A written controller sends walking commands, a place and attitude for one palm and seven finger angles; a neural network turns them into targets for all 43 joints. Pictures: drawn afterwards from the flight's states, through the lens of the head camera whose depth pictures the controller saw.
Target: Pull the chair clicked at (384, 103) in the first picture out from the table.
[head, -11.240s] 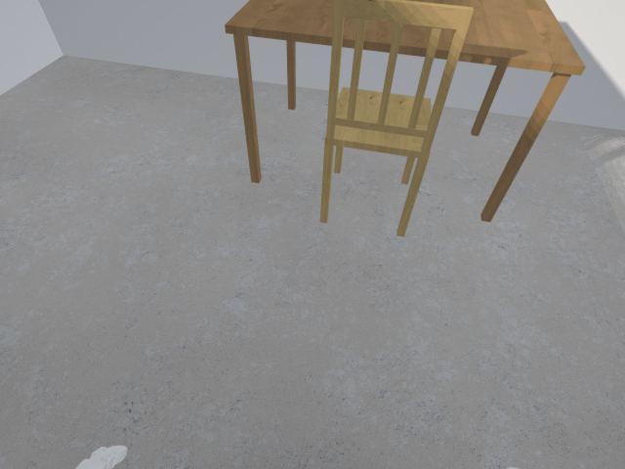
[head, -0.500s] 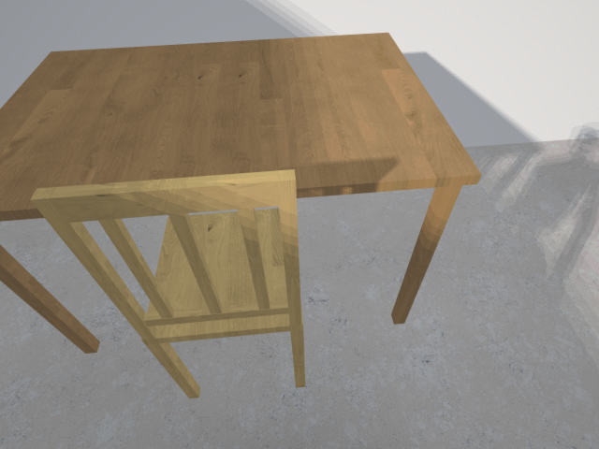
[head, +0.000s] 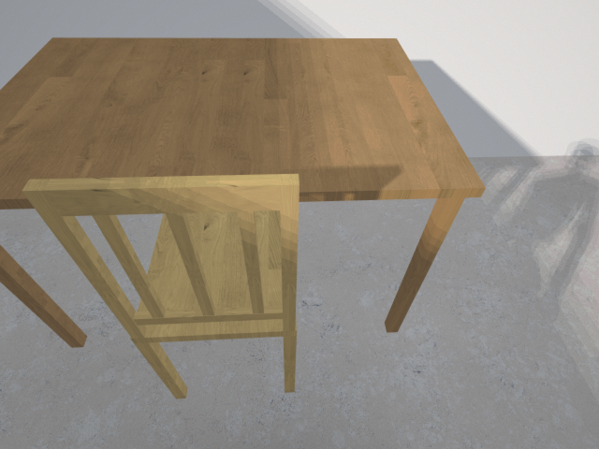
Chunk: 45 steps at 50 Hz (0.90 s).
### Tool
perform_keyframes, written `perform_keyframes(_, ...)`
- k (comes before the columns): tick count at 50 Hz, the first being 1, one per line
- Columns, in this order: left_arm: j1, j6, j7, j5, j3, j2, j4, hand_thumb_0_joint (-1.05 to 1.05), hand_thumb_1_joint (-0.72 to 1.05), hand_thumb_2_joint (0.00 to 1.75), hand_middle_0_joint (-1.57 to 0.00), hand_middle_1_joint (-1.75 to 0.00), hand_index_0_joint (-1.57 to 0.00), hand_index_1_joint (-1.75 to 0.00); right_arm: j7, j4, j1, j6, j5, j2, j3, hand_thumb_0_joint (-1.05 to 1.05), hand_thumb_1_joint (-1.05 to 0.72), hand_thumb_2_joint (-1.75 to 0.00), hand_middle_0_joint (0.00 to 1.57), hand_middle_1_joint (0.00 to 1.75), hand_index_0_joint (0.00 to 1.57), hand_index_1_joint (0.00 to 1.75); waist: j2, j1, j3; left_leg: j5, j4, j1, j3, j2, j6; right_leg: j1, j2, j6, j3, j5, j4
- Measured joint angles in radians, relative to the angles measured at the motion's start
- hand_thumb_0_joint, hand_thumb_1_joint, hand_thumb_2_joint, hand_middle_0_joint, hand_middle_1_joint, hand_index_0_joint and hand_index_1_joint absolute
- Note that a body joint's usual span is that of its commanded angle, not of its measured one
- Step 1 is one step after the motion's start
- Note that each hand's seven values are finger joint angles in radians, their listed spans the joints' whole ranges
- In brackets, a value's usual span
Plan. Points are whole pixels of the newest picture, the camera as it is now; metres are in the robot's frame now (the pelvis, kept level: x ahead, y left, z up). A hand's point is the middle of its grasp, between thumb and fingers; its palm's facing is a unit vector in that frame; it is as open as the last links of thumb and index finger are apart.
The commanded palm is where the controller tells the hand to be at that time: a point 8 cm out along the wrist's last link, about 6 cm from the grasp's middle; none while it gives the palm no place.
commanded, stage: shuffle to correct the standing spot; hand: left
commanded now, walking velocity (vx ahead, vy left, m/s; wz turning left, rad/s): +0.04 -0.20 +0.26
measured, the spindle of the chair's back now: (194, 269) +0.43 +0.21 -0.08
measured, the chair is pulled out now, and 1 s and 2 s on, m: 0.00 0.00 0.00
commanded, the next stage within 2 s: come to a stop and stand still in 0.60 s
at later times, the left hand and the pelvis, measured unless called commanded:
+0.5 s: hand out of the picture -0.01 +0.12 -0.18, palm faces +0.10 -0.98 -0.19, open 7.4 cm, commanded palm none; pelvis +0.02 -0.05 -0.01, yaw +4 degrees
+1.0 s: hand out of the picture +0.01 +0.03 -0.21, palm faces +0.06 -0.99 -0.15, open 7.4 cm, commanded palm none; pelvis +0.02 -0.14 -0.03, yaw +4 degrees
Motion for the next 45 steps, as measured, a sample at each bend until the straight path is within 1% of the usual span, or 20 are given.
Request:
perform_keyframes(15,0.005,0.019,0.012,0.003,0.022,0.008,-0.033,0.0,0.91,0.9,-0.2,-0.3,-0.19,-0.3,-0.026,-0.027,-0.05,0.01,0.008,0.0,-0.018,0.0,-0.91,-0.9,0.2,0.3,0.2,0.3,-0.017,0.008,0.024,-0.062,0.087,-0.037,-0.043,0.038,-0.008,0.013,0.026,-0.03,-0.071,-0.051,0.02)
perform_keyframes(17,0.002,0.028,0.01,0.003,0.023,0.01,-0.037,0.0,0.91,0.9,-0.2,-0.3,-0.19,-0.3,-0.031,-0.03,-0.059,0.009,0.005,-0.003,-0.02,0.0,-0.91,-0.9,0.2,0.3,0.2,0.3,-0.026,0.013,0.019,-0.055,0.075,-0.035,-0.043,0.038,-0.037,-0.002,0.022,-0.005,-0.072,-0.059,0.043)
perform_keyframes(20,-0.002,0.038,0.004,0.006,0.026,0.005,-0.051,0.0,0.91,0.9,-0.2,-0.3,-0.19,-0.3,-0.036,-0.041,-0.067,0.015,-0.001,-0.015,-0.029,0.0,-0.91,-0.9,0.2,0.3,0.2,0.3,-0.017,0.014,0.017,-0.055,0.079,-0.043,-0.044,0.044,-0.048,-0.037,0.02,0.064,-0.071,-0.068,0.105)
perform_keyframes(22,-0.006,0.042,-0.001,0.009,0.03,0.006,-0.066,0.0,0.91,0.9,-0.2,-0.3,-0.19,-0.3,-0.037,-0.049,-0.068,0.021,-0.003,-0.024,-0.035,0.0,-0.91,-0.9,0.2,0.3,0.2,0.3,-0.006,0.012,0.018,-0.062,0.095,-0.055,-0.049,0.045,-0.056,-0.042,0.023,0.073,-0.072,-0.088,0.114)
perform_keyframes(24,-0.012,0.039,-0.004,0.014,0.036,0.008,-0.08,0.0,0.91,0.9,-0.2,-0.3,-0.19,-0.3,-0.036,-0.053,-0.073,0.029,-0.002,-0.034,-0.04,0.0,-0.91,-0.9,0.2,0.3,0.2,0.3,0.008,0.015,0.023,-0.072,0.128,-0.076,-0.052,0.05,-0.055,-0.036,0.035,0.004,-0.074,-0.102,0.091)
perform_keyframes(26,-0.023,0.035,-0.001,0.016,0.038,0.015,-0.091,0.0,0.91,0.9,-0.2,-0.3,-0.19,-0.3,-0.04,-0.055,-0.085,0.039,0.005,-0.037,-0.043,0.0,-0.91,-0.9,0.2,0.3,0.2,0.3,0.016,0.012,0.041,-0.132,0.232,-0.12,-0.042,0.054,-0.017,-0.022,0.045,-0.079,-0.091,-0.079,0.066)
perform_keyframes(27,-0.029,0.035,0.003,0.017,0.039,0.018,-0.096,0.0,0.91,0.9,-0.2,-0.3,-0.19,-0.3,-0.043,-0.054,-0.092,0.043,0.007,-0.036,-0.044,0.0,-0.91,-0.9,0.2,0.3,0.2,0.3,0.019,0.011,0.052,-0.175,0.307,-0.147,-0.038,0.05,-0.005,-0.006,0.05,-0.085,-0.102,-0.066,0.043)
perform_keyframes(28,-0.034,0.039,0.007,0.016,0.044,0.02,-0.099,0.0,0.91,0.9,-0.2,-0.3,-0.19,-0.3,-0.044,-0.051,-0.098,0.045,0.009,-0.036,-0.047,0.0,-0.91,-0.9,0.2,0.3,0.21,0.3,0.024,0.008,0.063,-0.199,0.368,-0.169,-0.031,0.05,0.004,0.016,0.059,-0.05,-0.113,-0.049,0.011)
perform_keyframes(29,-0.039,0.049,0.01,0.012,0.051,0.021,-0.102,0.0,0.91,0.9,-0.2,-0.3,-0.19,-0.3,-0.045,-0.051,-0.101,0.046,0.012,-0.036,-0.051,0.0,-0.91,-0.9,0.2,0.3,0.21,0.3,0.029,0.0,0.073,-0.214,0.381,-0.172,-0.013,0.055,0.015,0.041,0.07,0.036,-0.126,-0.022,-0.024)
perform_keyframes(30,-0.041,0.066,0.011,0.007,0.064,0.025,-0.104,0.0,0.91,0.9,-0.2,-0.3,-0.19,-0.3,-0.046,-0.059,-0.1,0.041,0.016,-0.034,-0.057,0.0,-0.91,-0.9,0.2,0.3,0.21,0.3,0.029,-0.015,0.08,-0.209,0.319,-0.148,0.019,0.06,0.043,0.038,0.078,0.15,-0.137,0.024,-0.015)
perform_keyframes(31,-0.041,0.088,0.011,-0.005,0.073,0.029,-0.112,0.0,0.91,0.9,-0.2,-0.3,-0.19,-0.3,-0.049,-0.086,-0.086,0.026,0.018,-0.04,-0.063,0.0,-0.91,-0.9,0.2,0.3,0.21,0.3,0.038,-0.037,0.083,-0.117,0.175,-0.104,0.049,0.072,0.097,-0.04,0.092,0.253,-0.128,0.111,0.135)
perform_keyframes(32,-0.044,0.107,0.007,-0.013,0.077,0.036,-0.128,0.0,0.91,0.9,-0.2,-0.3,-0.19,-0.3,-0.057,-0.116,-0.063,0.009,0.019,-0.055,-0.062,0.0,-0.9,-0.9,0.2,0.3,0.21,0.3,0.057,-0.061,0.085,0.0,0.091,-0.088,0.044,0.096,0.126,-0.164,0.114,0.269,-0.095,0.022,0.424)
perform_keyframes(33,-0.055,0.122,0.003,-0.012,0.081,0.055,-0.145,0.0,0.91,0.9,-0.2,-0.3,-0.19,-0.3,-0.066,-0.121,-0.047,0.006,0.017,-0.058,-0.061,0.0,-0.9,-0.9,0.2,0.3,0.21,0.3,0.043,-0.067,0.092,0.033,0.103,-0.091,0.044,0.107,0.097,-0.265,0.112,0.21,-0.039,-0.069,0.694)
perform_keyframes(34,-0.065,0.128,-0.002,-0.002,0.086,0.073,-0.167,0.0,0.91,0.9,-0.2,-0.3,-0.19,-0.3,-0.067,-0.115,-0.031,0.016,0.011,-0.064,-0.058,0.0,-0.9,-0.9,0.2,0.3,0.21,0.3,0.027,-0.057,0.093,0.025,0.125,-0.092,0.046,0.113,0.057,-0.33,0.096,0.088,0.016,-0.091,0.876)
perform_keyframes(35,-0.072,0.124,-0.009,0.009,0.089,0.084,-0.192,0.0,0.91,0.9,-0.2,-0.3,-0.19,-0.3,-0.057,-0.103,-0.017,0.03,0.001,-0.073,-0.056,0.0,-0.9,-0.9,0.2,0.3,0.21,0.3,0.022,-0.043,0.082,0.006,0.145,-0.102,0.041,0.121,0.025,-0.37,0.07,0.034,0.063,-0.09,0.968)
perform_keyframes(36,-0.082,0.117,-0.016,0.016,0.09,0.091,-0.213,0.0,0.91,0.9,-0.2,-0.3,-0.19,-0.3,-0.044,-0.086,-0.007,0.043,-0.007,-0.083,-0.057,0.0,-0.9,-0.9,0.2,0.3,0.21,0.3,0.023,-0.027,0.067,-0.01,0.158,-0.116,0.03,0.13,-0.003,-0.389,0.036,0.039,0.102,-0.083,0.988)
perform_keyframes(38,-0.103,0.097,-0.025,0.012,0.084,0.097,-0.247,0.0,0.91,0.9,-0.2,-0.3,-0.19,-0.3,-0.02,-0.062,-0.009,0.063,-0.022,-0.099,-0.06,0.0,-0.9,-0.9,0.2,0.3,0.21,0.3,0.034,0.003,0.051,-0.02,0.174,-0.144,0.004,0.147,-0.036,-0.37,-0.042,0.063,0.151,-0.097,0.861)
perform_keyframes(41,-0.106,0.046,-0.022,0.001,0.071,0.103,-0.264,0.0,0.91,0.9,-0.19,-0.3,-0.19,-0.3,0.007,-0.081,-0.051,0.07,-0.035,-0.12,-0.063,0.01,-0.9,-0.9,0.2,0.3,0.21,0.3,0.046,0.029,0.063,-0.039,0.231,-0.191,-0.021,0.177,-0.055,-0.253,-0.122,0.094,0.137,-0.115,0.452)
perform_keyframes(43,-0.075,0.012,-0.018,0.005,0.063,0.133,-0.262,0.0,0.91,0.9,-0.19,-0.3,-0.19,-0.3,0.018,-0.123,-0.07,0.059,-0.028,-0.112,-0.063,0.01,-0.9,-0.9,0.2,0.3,0.21,0.3,-0.012,0.033,0.054,-0.125,0.337,-0.252,-0.023,0.146,-0.048,-0.176,-0.165,0.097,0.165,-0.069,0.203)
perform_keyframes(45,-0.079,0.016,-0.012,0.014,0.054,0.108,-0.202,0.0,0.91,0.9,-0.19,-0.3,-0.19,-0.3,0.023,-0.156,-0.112,0.06,-0.014,-0.132,-0.07,0.01,-0.9,-0.9,0.2,0.3,0.21,0.3,0.004,0.033,0.069,-0.213,0.452,-0.296,-0.068,0.115,-0.022,-0.206,-0.152,0.19,0.184,-0.068,0.243)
